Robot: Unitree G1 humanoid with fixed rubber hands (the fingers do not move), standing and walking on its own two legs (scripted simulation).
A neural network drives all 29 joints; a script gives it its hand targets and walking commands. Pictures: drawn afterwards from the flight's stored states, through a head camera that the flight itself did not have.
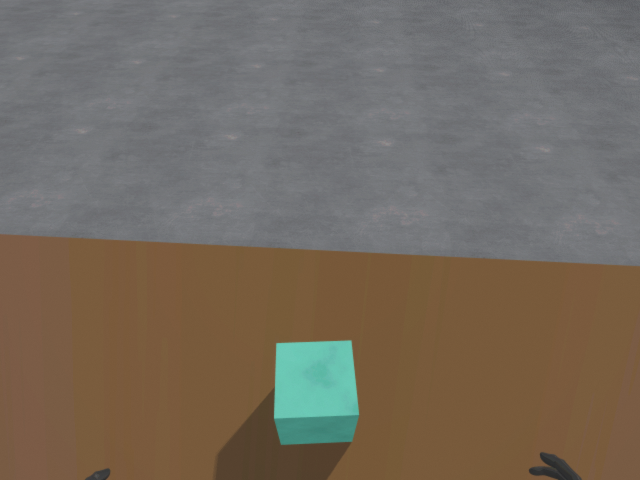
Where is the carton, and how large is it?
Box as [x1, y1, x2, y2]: [274, 340, 358, 444]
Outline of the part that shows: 350,340 276,343 274,420 281,444 351,441 358,417 358,408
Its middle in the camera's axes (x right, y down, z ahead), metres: -0.01 +0.43 +1.12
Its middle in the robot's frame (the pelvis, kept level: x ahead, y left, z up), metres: +0.46 +0.01 -0.66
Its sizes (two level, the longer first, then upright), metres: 0.210 0.200 0.250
